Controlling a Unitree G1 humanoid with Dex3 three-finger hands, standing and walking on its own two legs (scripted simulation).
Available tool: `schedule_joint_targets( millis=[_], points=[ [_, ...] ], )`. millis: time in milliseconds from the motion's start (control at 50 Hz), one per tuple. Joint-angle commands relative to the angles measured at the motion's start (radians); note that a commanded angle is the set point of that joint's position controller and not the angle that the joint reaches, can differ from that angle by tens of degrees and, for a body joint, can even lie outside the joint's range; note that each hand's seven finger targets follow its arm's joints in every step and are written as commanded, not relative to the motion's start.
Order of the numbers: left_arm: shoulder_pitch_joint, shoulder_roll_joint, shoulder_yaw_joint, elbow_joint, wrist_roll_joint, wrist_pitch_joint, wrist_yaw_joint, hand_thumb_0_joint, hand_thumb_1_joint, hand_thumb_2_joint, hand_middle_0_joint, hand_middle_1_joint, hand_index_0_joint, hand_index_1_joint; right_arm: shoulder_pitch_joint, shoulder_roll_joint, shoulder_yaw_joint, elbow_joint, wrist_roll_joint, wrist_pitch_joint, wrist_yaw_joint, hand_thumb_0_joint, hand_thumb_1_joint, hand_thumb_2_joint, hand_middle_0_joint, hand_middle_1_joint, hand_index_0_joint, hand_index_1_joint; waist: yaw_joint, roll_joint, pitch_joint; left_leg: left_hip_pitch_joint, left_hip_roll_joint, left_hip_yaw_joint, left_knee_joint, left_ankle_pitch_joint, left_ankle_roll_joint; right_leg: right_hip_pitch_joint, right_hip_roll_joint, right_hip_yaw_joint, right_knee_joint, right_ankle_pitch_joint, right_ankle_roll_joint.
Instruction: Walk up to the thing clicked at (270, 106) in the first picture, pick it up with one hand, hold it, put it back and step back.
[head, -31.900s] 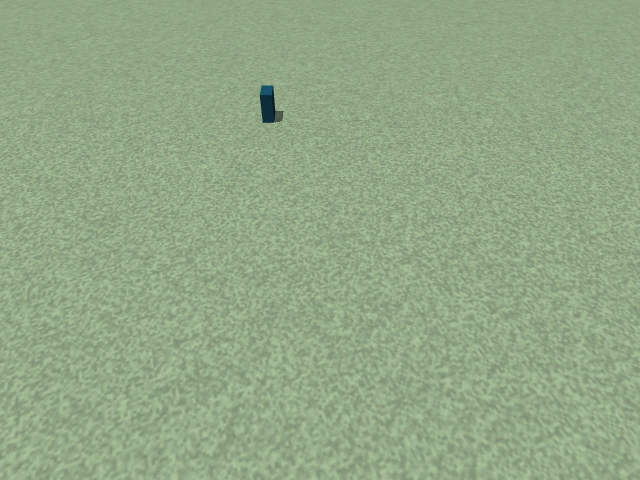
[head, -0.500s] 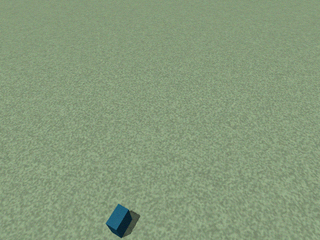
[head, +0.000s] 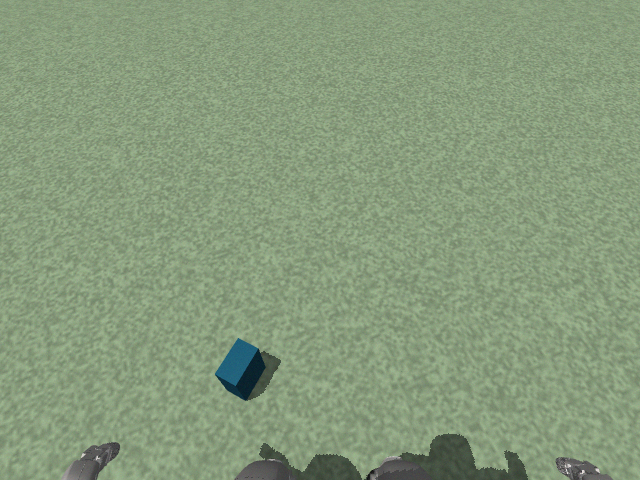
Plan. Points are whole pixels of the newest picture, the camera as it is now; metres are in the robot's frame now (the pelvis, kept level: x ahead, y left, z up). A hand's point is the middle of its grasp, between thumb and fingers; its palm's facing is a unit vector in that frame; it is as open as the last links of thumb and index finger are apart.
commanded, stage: step back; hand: left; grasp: from the side
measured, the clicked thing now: (242, 370) +0.45 +0.23 -0.67
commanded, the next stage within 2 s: none
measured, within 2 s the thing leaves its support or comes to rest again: neither
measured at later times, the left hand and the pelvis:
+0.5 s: hand out of the picture +0.01 +0.27 -0.15, palm faces -0.09 -0.91 -0.40, open 7.4 cm; pelvis -0.10 +0.01 -0.01, yaw -4 degrees
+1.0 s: hand out of the picture -0.12 +0.28 -0.14, palm faces -0.04 -0.93 -0.38, open 7.4 cm; pelvis -0.24 +0.01 +0.01, yaw -3 degrees
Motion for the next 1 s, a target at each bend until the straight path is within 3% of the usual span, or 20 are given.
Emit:
schedule_joint_targets(
  millis=[0, 20, 40, 60, 80, 140, 280, 340, 440, 460, 480, 500, 560, 700, 760, 780, 800, 820, 880, 980],
  points=[
    [-0.043, 0.254, 0.067, -0.127, -0.009, -0.01, 0.025, 0.0, 0.9, 0.9, -0.2, -0.3, -0.2, -0.3, 0.158, -0.148, -0.039, -0.025, -0.037, -0.02, -0.01, 0.0, -0.9, -0.9, 0.2, 0.3, 0.2, 0.3, -0.015, -0.158, -0.237, 0.098, 0.05, 0.04, -0.399, 0.108, -0.005, 0.18, -0.188, 0.182, -0.073, 0.292, -0.168],
    [-0.026, 0.25, 0.064, -0.129, -0.02, -0.001, 0.019, 0.0, 0.9, 0.9, -0.2, -0.3, -0.2, -0.3, 0.173, -0.143, -0.043, -0.019, -0.048, -0.028, -0.012, 0.0, -0.9, -0.9, 0.2, 0.3, 0.2, 0.3, -0.022, -0.106, -0.219, 0.167, 0.035, 0.067, -0.539, 0.257, -0.011, 0.136, -0.147, 0.151, -0.002, 0.258, -0.141],
    [0.025, 0.2, 0.052, -0.136, -0.029, 0.007, 0.016, 0.0, 0.9, 0.9, -0.2, -0.3, -0.2, -0.3, 0.137, -0.191, -0.056, -0.044, -0.072, -0.037, -0.017, 0.0, -0.9, -0.9, 0.2, 0.3, 0.2, 0.3, 0.002, 0.022, -0.198, 0.209, 0.159, -0.13, -0.625, 0.386, 0.015, 0.024, -0.054, 0.112, 0.118, 0.114, -0.084],
    [0.05, 0.146, 0.044, -0.137, -0.035, 0.008, 0.019, 0.0, 0.9, 0.9, -0.2, -0.3, -0.2, -0.3, 0.094, -0.286, -0.072, -0.062, -0.083, -0.042, -0.017, 0.0, -0.9, -0.9, 0.2, 0.3, 0.2, 0.3, 0.028, 0.245, -0.172, 0.286, 0.358, -0.406, -0.654, 0.596, 0.081, -0.194, 0.139, 0.061, 0.263, -0.341, -0.036],
    [-0.025, 0.194, 0.061, -0.148, -0.02, 0.007, 0.038, 0.0, 0.9, 0.9, -0.2, -0.3, -0.2, -0.3, 0.106, -0.362, -0.085, -0.079, -0.061, -0.047, -0.016, 0.0, -0.9, -0.9, 0.2, 0.3, 0.2, 0.3, -0.051, 0.26, -0.173, 0.17, 0.458, -0.475, -0.645, 0.732, 0.194, -0.148, 0.168, 0.175, 0.404, -0.458, -0.013],
    [0.032, 0.184, 0.062, -0.108, -0.04, 0.006, 0.037, 0.0, 0.9, 0.9, -0.2, -0.3, -0.2, -0.3, -0.02, -0.233, -0.051, -0.091, -0.058, -0.055, -0.039, 0.0, -0.9, -0.9, 0.2, 0.3, 0.2, 0.3, 0.032, 0.131, -0.15, 0.224, 0.292, -0.197, -0.56, 0.791, 0.13, -0.201, 0.183, 0.242, 0.586, -0.265, -0.029],
    [0.025, 0.181, 0.076, -0.162, -0.024, -0.013, 0.019, 0.0, 0.9, 0.9, -0.2, -0.3, -0.2, -0.3, 0.118, -0.211, -0.056, -0.119, -0.037, -0.054, -0.055, 0.0, -0.9, -0.9, 0.2, 0.3, 0.2, 0.3, -0.044, 0.13, -0.201, 0.417, 0.348, -0.202, -0.467, 0.869, 0.233, -0.184, 0.131, 0.152, 0.424, -0.288, 0.027],
    [0.069, 0.163, 0.075, -0.16, -0.027, -0.018, 0.013, 0.0, 0.9, 0.9, -0.2, -0.3, -0.2, -0.3, 0.106, -0.219, -0.054, -0.137, -0.037, -0.05, -0.054, 0.0, -0.9, -0.9, 0.2, 0.3, 0.2, 0.3, -0.032, 0.159, -0.225, 0.391, 0.334, -0.173, -0.433, 0.854, 0.211, -0.087, 0.093, 0.09, 0.231, -0.271, 0.014],
    [0.194, 0.18, 0.087, -0.103, -0.004, -0.036, 0.012, 0.0, 0.9, 0.9, -0.2, -0.3, -0.2, -0.3, 0.041, -0.191, -0.036, -0.161, -0.014, -0.029, -0.038, 0.0, -0.9, -0.9, 0.2, 0.3, 0.2, 0.3, 0.027, 0.108, -0.271, 0.123, 0.25, -0.099, -0.315, 0.541, 0.086, 0.266, 0.05, 0.071, -0.214, 0.133, -0.041],
    [0.194, 0.261, 0.108, -0.117, 0.007, -0.044, 0.013, 0.0, 0.9, 0.9, -0.2, -0.3, -0.2, -0.3, 0.05, -0.154, -0.024, -0.178, -0.007, -0.028, -0.035, 0.0, -0.9, -0.9, 0.2, 0.3, 0.2, 0.3, 0.022, -0.104, -0.256, -0.073, 0.129, -0.054, -0.171, 0.303, 0.022, 0.322, -0.12, 0.344, -0.224, 0.238, -0.105],
    [0.126, 0.347, 0.118, -0.139, -0.007, -0.039, 0.009, 0.0, 0.9, 0.9, -0.2, -0.3, -0.2, -0.3, -0.01, -0.141, -0.028, -0.177, -0.003, -0.018, -0.048, 0.0, -0.9, -0.9, 0.2, 0.3, 0.2, 0.3, 0.057, -0.296, -0.192, -0.075, -0.033, -0.011, 0.07, -0.13, -0.018, 0.123, -0.32, 0.551, -0.291, 0.34, -0.31],
    [0.101, 0.33, 0.119, -0.169, -0.002, -0.047, 0.009, 0.0, 0.9, 0.9, -0.2, -0.3, -0.2, -0.3, 0.009, -0.171, -0.04, -0.16, -0.014, -0.01, -0.054, 0.0, -0.9, -0.9, 0.2, 0.3, 0.2, 0.3, 0.043, -0.215, -0.14, -0.07, -0.011, -0.118, 0.224, -0.165, -0.03, 0.059, -0.339, 0.572, -0.283, 0.379, -0.334],
    [0.013, 0.231, 0.095, -0.198, -0.016, -0.039, 0.02, 0.0, 0.9, 0.9, -0.2, -0.3, -0.2, -0.3, 0.106, -0.169, -0.03, -0.114, 0.001, -0.017, -0.051, 0.0, -0.9, -0.9, 0.2, 0.3, 0.2, 0.3, -0.014, -0.114, -0.122, -0.071, -0.056, -0.109, 0.271, -0.02, -0.038, 0.075, -0.173, 0.267, -0.207, 0.432, -0.228],
    [0.104, 0.222, 0.088, -0.222, -0.009, -0.017, 0.024, 0.0, 0.9, 0.9, -0.2, -0.3, -0.2, -0.3, 0.108, -0.147, -0.023, -0.136, -0.025, -0.038, -0.043, 0.0, -0.9, -0.9, 0.2, 0.3, 0.2, 0.3, 0.04, -0.184, -0.21, -0.01, 0.028, 0.016, -0.269, 0.005, -0.042, 0.295, -0.159, 0.234, -0.109, 0.428, -0.204],
    [0.081, 0.209, 0.071, -0.236, -0.023, 0.002, 0.012, 0.0, 0.9, 0.9, -0.2, -0.3, -0.2, -0.3, 0.17, -0.16, -0.043, -0.112, -0.044, -0.053, -0.035, 0.0, -0.9, -0.9, 0.2, 0.3, 0.2, 0.3, 0.001, -0.112, -0.219, 0.202, 0.066, -0.008, -0.571, 0.314, -0.007, 0.118, -0.094, 0.195, -0.009, 0.222, -0.114],
    [0.107, 0.171, 0.063, -0.243, -0.027, 0.005, 0.009, 0.0, 0.9, 0.9, -0.2, -0.3, -0.2, -0.3, 0.155, -0.236, -0.061, -0.131, -0.064, -0.058, -0.034, 0.0, -0.9, -0.9, 0.2, 0.3, 0.2, 0.3, 0.008, 0.076, -0.229, 0.271, 0.266, -0.282, -0.62, 0.379, 0.063, -0.05, 0.007, 0.139, 0.127, -0.019, -0.058],
    [0.043, 0.188, 0.075, -0.255, -0.031, 0.001, 0.021, 0.0, 0.9, 0.9, -0.2, -0.3, -0.2, -0.3, 0.107, -0.343, -0.079, -0.153, -0.055, -0.055, -0.022, 0.0, -0.9, -0.9, 0.2, 0.3, 0.2, 0.3, -0.03, 0.261, -0.195, 0.145, 0.455, -0.468, -0.666, 0.518, 0.217, -0.106, 0.156, 0.058, 0.335, -0.398, -0.018],
    [-0.008, 0.204, 0.09, -0.238, -0.014, 0.001, 0.032, 0.0, 0.9, 0.9, -0.2, -0.3, -0.2, -0.3, 0.101, -0.339, -0.082, -0.15, -0.055, -0.06, -0.025, 0.0, -0.9, -0.9, 0.2, 0.3, 0.2, 0.3, -0.057, 0.218, -0.15, 0.028, 0.495, -0.532, -0.691, 0.504, 0.283, -0.065, 0.157, 0.18, 0.516, -0.431, -0.016],
    [0.124, 0.193, 0.092, -0.177, -0.039, 0.004, 0.022, 0.0, 0.9, 0.9, -0.2, -0.3, -0.2, -0.3, -0.003, -0.233, -0.048, -0.166, -0.055, -0.063, -0.04, 0.0, -0.9, -0.9, 0.2, 0.3, 0.2, 0.3, 0.046, 0.119, -0.146, 0.114, 0.325, -0.225, -0.582, 0.623, 0.185, -0.132, 0.173, 0.21, 0.671, -0.266, -0.025],
    [0.123, 0.182, 0.093, -0.183, -0.021, -0.002, 0.007, 0.0, 0.9, 0.9, -0.2, -0.3, -0.2, -0.3, 0.077, -0.206, -0.05, -0.171, -0.046, -0.06, -0.047, 0.0, -0.9, -0.9, 0.2, 0.3, 0.2, 0.3, -0.014, 0.146, -0.172, 0.262, 0.319, -0.186, -0.536, 0.609, 0.223, -0.137, 0.138, 0.147, 0.488, -0.272, 0.034]
  ],
)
